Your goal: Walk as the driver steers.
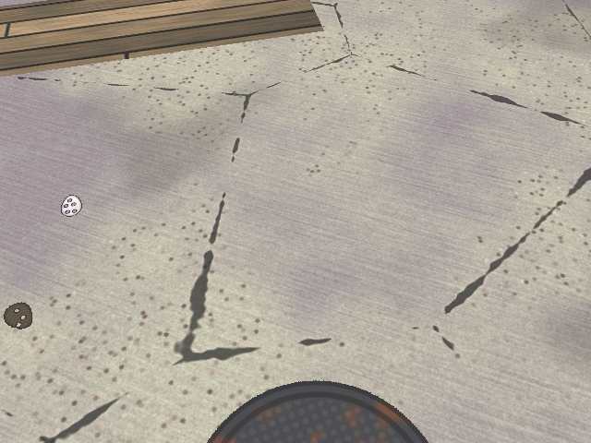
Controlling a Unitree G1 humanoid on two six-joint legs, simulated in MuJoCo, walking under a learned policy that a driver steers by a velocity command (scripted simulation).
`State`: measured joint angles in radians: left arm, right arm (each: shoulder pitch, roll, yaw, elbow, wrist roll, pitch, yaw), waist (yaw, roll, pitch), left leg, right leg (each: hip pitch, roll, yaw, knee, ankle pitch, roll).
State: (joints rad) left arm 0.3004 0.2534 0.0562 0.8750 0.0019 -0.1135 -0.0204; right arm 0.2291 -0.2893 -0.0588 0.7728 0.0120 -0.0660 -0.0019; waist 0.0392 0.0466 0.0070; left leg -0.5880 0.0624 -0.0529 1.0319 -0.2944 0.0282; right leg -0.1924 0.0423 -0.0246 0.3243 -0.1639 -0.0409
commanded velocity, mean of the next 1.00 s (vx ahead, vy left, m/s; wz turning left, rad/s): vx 0.50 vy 0.00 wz -0.19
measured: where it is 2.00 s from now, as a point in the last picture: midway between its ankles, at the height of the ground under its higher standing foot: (365, 303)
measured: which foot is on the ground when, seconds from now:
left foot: up 0.00-0.24, down 0.26-0.84, up 0.86-1.00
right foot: down 0.00-0.28, up 0.30-0.82, down 0.84-1.00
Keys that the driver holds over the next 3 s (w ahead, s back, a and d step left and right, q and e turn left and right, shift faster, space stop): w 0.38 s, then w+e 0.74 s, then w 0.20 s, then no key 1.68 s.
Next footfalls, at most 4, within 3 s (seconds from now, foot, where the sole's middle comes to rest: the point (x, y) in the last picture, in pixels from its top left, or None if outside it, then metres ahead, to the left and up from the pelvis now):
0.26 left None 0.30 0.16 -0.78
0.84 right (372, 403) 0.59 -0.10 -0.78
1.32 left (323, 287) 0.90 0.02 -0.78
1.72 right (419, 295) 0.88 -0.24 -0.78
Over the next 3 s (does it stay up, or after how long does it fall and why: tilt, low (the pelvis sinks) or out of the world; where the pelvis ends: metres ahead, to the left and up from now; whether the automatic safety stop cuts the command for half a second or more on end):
stays up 0.85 -0.09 -0.01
